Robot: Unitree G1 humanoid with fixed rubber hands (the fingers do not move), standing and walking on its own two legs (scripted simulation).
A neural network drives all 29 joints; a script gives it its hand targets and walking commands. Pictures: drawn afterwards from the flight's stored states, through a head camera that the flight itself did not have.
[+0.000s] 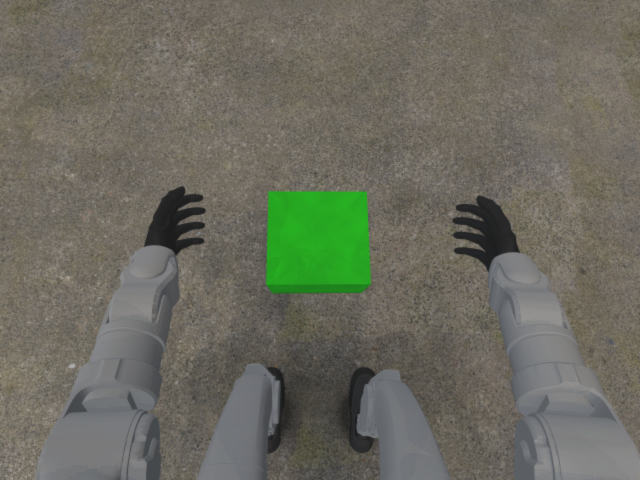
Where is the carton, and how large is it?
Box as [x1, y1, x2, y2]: [266, 191, 370, 292]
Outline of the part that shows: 268,191 266,284 272,292 361,292 370,284 366,192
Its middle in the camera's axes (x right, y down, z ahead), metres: +0.00 +0.01 +1.04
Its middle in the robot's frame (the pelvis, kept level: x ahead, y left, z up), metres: +0.53 +0.02 -0.61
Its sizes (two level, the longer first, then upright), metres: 0.253 0.240 0.169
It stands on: the floor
